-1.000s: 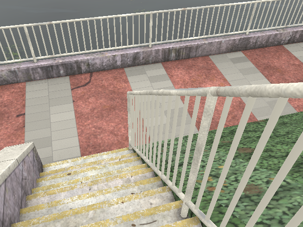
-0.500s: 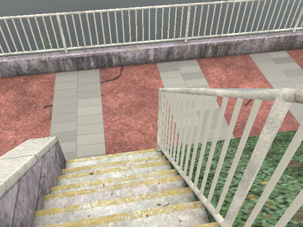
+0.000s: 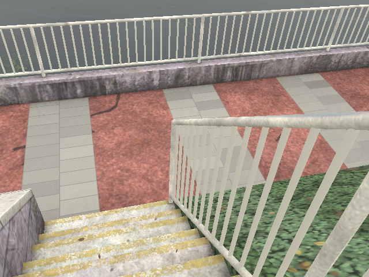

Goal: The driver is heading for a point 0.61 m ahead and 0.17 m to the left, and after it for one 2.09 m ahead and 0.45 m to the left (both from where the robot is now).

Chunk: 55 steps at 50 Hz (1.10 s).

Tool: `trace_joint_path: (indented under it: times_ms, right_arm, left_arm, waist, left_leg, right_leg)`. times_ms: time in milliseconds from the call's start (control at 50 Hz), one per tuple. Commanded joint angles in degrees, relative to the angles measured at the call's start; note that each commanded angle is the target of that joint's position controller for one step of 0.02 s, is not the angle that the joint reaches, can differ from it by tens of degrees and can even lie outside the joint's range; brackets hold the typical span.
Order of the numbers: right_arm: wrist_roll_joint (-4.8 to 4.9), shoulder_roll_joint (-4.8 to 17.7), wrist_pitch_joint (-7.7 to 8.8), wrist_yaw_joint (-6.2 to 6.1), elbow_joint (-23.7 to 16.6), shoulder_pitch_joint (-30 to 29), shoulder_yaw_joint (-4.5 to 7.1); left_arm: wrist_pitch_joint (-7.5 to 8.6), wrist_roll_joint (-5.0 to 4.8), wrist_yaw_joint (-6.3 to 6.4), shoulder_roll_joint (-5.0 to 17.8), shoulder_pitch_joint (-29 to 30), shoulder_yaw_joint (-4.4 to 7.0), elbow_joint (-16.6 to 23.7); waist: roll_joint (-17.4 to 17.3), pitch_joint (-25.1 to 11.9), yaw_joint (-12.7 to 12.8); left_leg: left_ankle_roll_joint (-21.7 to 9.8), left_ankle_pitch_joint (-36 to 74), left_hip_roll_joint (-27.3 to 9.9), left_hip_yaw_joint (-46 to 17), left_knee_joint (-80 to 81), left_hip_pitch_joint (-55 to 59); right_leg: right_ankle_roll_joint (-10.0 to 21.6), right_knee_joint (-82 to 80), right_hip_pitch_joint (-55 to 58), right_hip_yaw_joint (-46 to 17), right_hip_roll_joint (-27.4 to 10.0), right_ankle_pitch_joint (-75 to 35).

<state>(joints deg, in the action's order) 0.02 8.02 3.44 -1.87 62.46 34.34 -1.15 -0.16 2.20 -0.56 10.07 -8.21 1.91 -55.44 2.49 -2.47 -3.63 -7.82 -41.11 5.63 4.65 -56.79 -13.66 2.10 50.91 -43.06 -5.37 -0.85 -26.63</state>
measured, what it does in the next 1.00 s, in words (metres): goes down, turning left: right foot 0.21 m lower, then left foot 0.19 m lower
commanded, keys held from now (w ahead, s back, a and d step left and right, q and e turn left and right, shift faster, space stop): w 0.22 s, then w+q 0.78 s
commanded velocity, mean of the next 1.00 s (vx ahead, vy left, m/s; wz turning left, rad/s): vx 0.50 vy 0.00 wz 0.33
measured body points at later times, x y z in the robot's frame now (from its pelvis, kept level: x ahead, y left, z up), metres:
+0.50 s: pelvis +0.25 +0.00 -0.22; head +0.25 +0.01 +0.23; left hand +0.14 +0.17 -0.37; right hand +0.29 -0.23 -0.36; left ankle +0.39 +0.16 -0.89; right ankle +0.18 -0.09 -0.87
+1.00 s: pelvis +0.50 +0.08 -0.44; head +0.49 +0.09 +0.01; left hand +0.60 +0.32 -0.56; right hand +0.45 -0.13 -0.58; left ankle +0.36 +0.15 -1.07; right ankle +0.66 +0.00 -1.17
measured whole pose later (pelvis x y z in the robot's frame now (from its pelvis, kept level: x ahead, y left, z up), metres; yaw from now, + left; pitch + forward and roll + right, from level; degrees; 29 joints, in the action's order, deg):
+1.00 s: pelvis +0.50 +0.08 -0.44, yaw +21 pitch +1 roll +2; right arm -5.5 6.6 6.4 2.3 61.0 33.2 -3.1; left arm 3.2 5.7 -4.4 11.9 -7.0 -2.8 -49.3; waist 3.8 -3.5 -7.6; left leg -4.1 -48.3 9.2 -4.0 -69.5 -22.1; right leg 0.0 28.0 -26.4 -3.9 -2.9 -16.0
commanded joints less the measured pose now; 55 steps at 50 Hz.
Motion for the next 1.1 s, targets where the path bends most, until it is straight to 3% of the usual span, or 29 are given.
trace_joint_path:
  times_ms: [20,100,180,200,220,240,260,320,360,420,500,540,560,580,600,620,640,660,680,700,740,780,820,860,940,1020,1060,1080,1100]
  right_arm:
    - [-1.59,4.2,-0.81,-1.22,-1.1,6.1,1.02]
    - [-1.95,4.8,0.22,-0.54,0.5,3.4,1.34]
    - [-2.51,9.1,-1.14,-1.25,1.4,-1.6,3.51]
    - [-2.80,8.9,-1.22,-0.55,0.2,-4.3,4.46]
    - [-0.75,6.6,-1.35,-0.42,-2.4,4.5,4.41]
    - [-1.70,7.1,-1.38,-0.50,-1.9,2.7,3.95]
    - [-3.43,4.3,0.15,6.93,-1.2,7.2,1.49]
    - [-7.04,3.8,1.52,7.30,-2.1,-4.0,1.60]
    - [-6.68,3.7,0.59,9.21,-0.5,-3.7,1.45]
    - [-7.29,4.3,1.25,8.49,-2.7,-10.9,0.43]
    - [-7.85,7.9,1.16,7.11,-2.1,-5.2,1.57]
    - [-6.61,8.6,0.05,5.78,-10.0,-26.7,1.69]
    - [-7.01,7.1,-0.10,5.54,-10.2,-26.0,1.32]
    - [-7.03,6.6,-0.13,5.69,-9.0,-21.6,1.53]
    - [-5.56,8.4,-0.35,5.66,-8.1,-20.7,2.11]
    - [-4.43,7.5,-0.06,5.91,-4.5,-12.4,2.69]
    - [-4.67,12.0,1.02,5.56,4.0,14.5,5.71]
    - [-5.14,22.6,0.63,4.61,7.1,22.7,9.69]
    - [-5.33,24.0,1.20,4.59,4.9,20.1,9.16]
    - [-6.15,20.0,1.50,4.91,3.5,14.1,8.35]
    - [-5.42,10.2,1.08,6.51,5.0,6.7,4.21]
    - [-5.27,-0.1,1.82,5.73,1.0,-3.9,-0.04]
    - [-6.03,6.3,4.25,5.98,-1.8,-9.6,-0.01]
    - [-5.66,6.0,5.77,4.07,-2.7,-8.9,-0.95]
    - [-5.71,11.1,3.92,3.51,-3.7,-3.4,-0.07]
    - [-5.26,10.4,1.63,4.50,-3.6,1.3,0.94]
    - [-6.52,7.5,0.19,8.78,-3.9,-1.1,0.20]
    - [-3.29,-0.7,1.50,9.98,-4.9,9.6,-0.92]
    - [-0.44,3.7,2.18,9.84,-9.6,7.0,-0.12]
  left_arm:
    - [1.06,-0.95,0.60,2.2,10.6,0.19,5.5]
    - [2.91,-1.39,-0.28,1.4,4.5,-0.36,4.1]
    - [3.18,-1.73,0.66,9.6,-22.5,3.35,-6.5]
    - [2.22,-2.05,0.42,12.6,-31.1,4.32,-8.7]
    - [1.69,-1.76,-0.76,9.2,-27.4,2.02,-7.1]
    - [1.51,-2.50,-1.17,7.1,-26.6,1.66,-5.3]
    - [1.87,9.35,-5.93,12.9,-27.4,2.69,-5.6]
    - [5.96,4.91,-3.36,-3.3,-14.3,-2.43,-4.3]
    - [7.34,5.24,-1.94,0.7,-15.3,-2.79,-5.5]
    - [9.21,4.14,0.79,-0.6,-21.5,-4.00,-7.8]
    - [8.88,5.31,-1.46,3.9,-18.7,-3.99,-7.2]
    - [7.37,1.06,0.34,3.5,-28.7,-4.17,-10.0]
    - [6.20,2.43,0.93,6.4,-32.0,-3.48,-11.2]
    - [6.14,5.12,0.30,5.6,-31.6,-3.43,-12.0]
    - [4.94,1.42,0.88,2.8,-24.6,-3.53,-9.1]
    - [3.92,1.54,-0.59,6.1,-22.4,-2.69,-9.9]
    - [4.05,6.90,-4.34,10.6,-17.9,-1.70,-9.7]
    - [5.56,3.18,-5.96,6.1,-18.4,-1.05,-6.9]
    - [6.16,1.50,-7.72,3.1,-14.8,-2.03,-0.9]
    - [6.56,0.08,-6.84,5.9,-5.9,-1.09,3.3]
    - [6.96,-0.62,-3.19,3.3,-7.6,-1.83,5.3]
    - [5.43,2.70,-1.20,-0.6,-13.6,-3.81,0.3]
    - [4.55,4.17,-4.41,-0.6,-10.0,-3.83,0.2]
    - [5.21,4.39,-4.99,2.7,-8.4,-3.70,1.0]
    - [3.52,3.41,-3.64,6.0,-0.5,-3.72,7.1]
    - [3.86,2.69,-3.07,5.7,3.3,-3.60,9.9]
    - [6.21,1.23,-2.11,12.8,-29.3,0.82,-0.3]
    - [6.18,1.17,-2.98,19.3,-34.5,2.60,-0.4]
    - [5.36,2.82,-3.61,21.9,-33.1,3.82,0.6]
  waist:
    - [-7.0,13.7,-4.2]
    - [-5.7,10.7,-3.5]
    - [-2.5,6.1,6.1]
    - [10.0,3.7,11.6]
    - [10.1,-4.0,2.9]
    - [4.7,-4.6,5.1]
    - [3.0,-8.7,9.0]
    - [-6.4,11.6,1.8]
    - [5.9,4.7,-1.4]
    - [-3.4,3.1,4.3]
    - [0.4,7.0,-1.3]
    - [-0.4,13.3,8.3]
    - [1.6,11.2,8.9]
    - [3.5,10.7,5.6]
    - [-3.9,13.6,5.9]
    - [-4.7,10.5,1.4]
    - [-3.9,1.9,-10.6]
    - [-24.0,-4.5,-13.0]
    - [-17.9,-9.2,-9.8]
    - [-5.8,-1.2,-9.5]
    - [-4.7,7.0,-1.3]
    - [4.7,13.8,3.5]
    - [-8.9,9.0,5.5]
    - [-1.3,6.3,3.5]
    - [-3.5,7.3,1.1]
    - [-4.4,7.0,-2.6]
    - [1.9,-1.2,10.7]
    - [16.3,-16.5,6.3]
    - [7.6,-14.5,8.4]
  left_leg:
    - [-1.7,34.7,-10.9,-20.2,12.3,0.5]
    - [-1.4,39.0,-9.4,-15.8,-1.2,-6.9]
    - [-2.0,58.2,-8.2,-14.6,-34.2,-12.4]
    - [1.6,3.8,4.1,-7.0,-62.5,-28.9]
    - [1.2,-12.8,1.5,-8.1,-63.6,-46.2]
    - [0.0,-7.7,-1.9,-9.9,-57.0,-51.4]
    - [-0.7,6.3,-0.9,-17.1,-62.2,-53.0]
    - [-0.2,51.5,-12.0,-14.5,-13.4,-41.1]
    - [2.2,59.5,-11.7,-7.9,-18.1,-21.8]
    - [4.7,73.4,-12.4,-10.8,8.9,-23.8]
    - [6.5,64.0,-11.0,-8.8,2.2,-14.4]
    - [6.2,50.1,-13.3,-7.8,27.9,-30.6]
    - [5.3,49.7,-11.2,-4.8,21.5,-24.1]
    - [4.6,53.1,-12.2,-8.1,11.5,-18.9]
    - [3.4,47.4,-16.5,-10.6,38.3,-21.3]
    - [3.2,53.2,-11.7,-2.0,45.0,0.2]
    - [0.8,62.0,-6.8,3.7,21.9,33.4]
    - [-8.4,83.3,-13.2,-7.0,22.4,43.9]
    - [-10.8,82.5,-20.6,-21.8,22.3,50.8]
    - [-9.4,74.4,-21.7,-22.7,22.3,43.2]
    - [-13.0,31.4,-27.5,-36.7,27.6,18.6]
    - [-10.6,32.2,-21.0,-22.5,29.4,-12.2]
    - [-8.6,26.9,-9.2,-12.2,27.8,-39.5]
    - [-5.7,22.8,-5.7,-11.0,17.8,-40.6]
    - [-7.6,13.8,-8.8,-25.6,7.8,-28.3]
    - [-8.1,27.4,-7.0,-37.3,-6.1,-6.6]
    - [-1.6,35.3,-0.8,-28.0,-31.3,-31.9]
    - [4.4,-4.0,6.1,-15.4,-63.0,-53.3]
    - [4.5,-4.8,4.4,-11.4,-75.8,-65.1]
  right_leg:
    - [0.4,-10.3,-6.7,0.4,1.9,5.2]
    - [0.9,-13.3,15.4,6.8,2.6,-2.7]
    - [3.7,-37.1,46.4,6.9,-3.1,2.6]
    - [9.5,-33.9,60.7,-1.3,-10.3,-14.0]
    - [9.9,-9.2,74.7,-6.1,-19.3,-29.5]
    - [11.6,-12.4,71.9,-5.5,-19.8,-15.3]
    - [18.7,-15.9,67.2,-6.6,-17.5,-3.5]
    - [17.0,-24.7,14.1,-3.1,-14.4,30.7]
    - [12.2,-19.3,1.9,2.1,-7.5,29.4]
    - [10.6,-11.7,9.5,3.6,-7.4,37.1]
    - [9.5,-2.2,6.8,-1.1,-12.9,38.9]
    - [10.6,-1.9,29.1,-9.8,-17.5,41.3]
    - [12.2,-1.9,27.7,-11.7,-18.0,39.7]
    - [10.8,3.1,24.6,-11.8,-19.8,32.0]
    - [8.1,7.6,29.1,-9.1,-18.6,37.6]
    - [7.0,15.2,23.4,-1.2,-13.7,39.3]
    - [4.0,38.0,4.7,6.0,-7.7,26.1]
    - [0.9,70.4,-11.8,12.3,2.6,69.8]
    - [2.0,69.7,-24.6,7.7,2.8,71.7]
    - [2.3,62.6,-31.8,6.4,0.6,66.6]
    - [2.8,56.6,-38.9,-2.8,-6.1,57.4]
    - [2.3,19.1,-18.7,-1.7,-10.4,21.8]
    - [0.2,23.4,14.8,6.1,-5.8,8.1]
    - [-0.8,1.0,20.8,1.8,-5.6,-12.5]
    - [-4.4,-14.8,22.2,3.0,-1.2,9.2]
    - [0.6,-41.0,21.9,-0.1,-2.9,10.9]
    - [6.0,-34.0,65.2,4.8,-6.8,0.3]
    - [19.8,-10.9,92.2,-2.5,-21.1,-39.7]
    - [23.2,-9.3,87.9,-7.7,-25.7,-41.4]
